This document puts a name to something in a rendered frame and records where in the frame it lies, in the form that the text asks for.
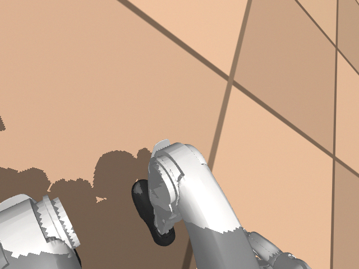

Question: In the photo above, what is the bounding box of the right robot foot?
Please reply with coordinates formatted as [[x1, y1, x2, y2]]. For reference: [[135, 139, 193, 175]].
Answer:
[[131, 179, 175, 247]]

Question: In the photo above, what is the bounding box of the right robot arm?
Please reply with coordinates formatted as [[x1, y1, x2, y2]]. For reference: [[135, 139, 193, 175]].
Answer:
[[273, 252, 311, 269]]

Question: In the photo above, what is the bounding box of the right robot hand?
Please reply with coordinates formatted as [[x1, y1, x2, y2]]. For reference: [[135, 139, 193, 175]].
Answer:
[[243, 228, 283, 269]]

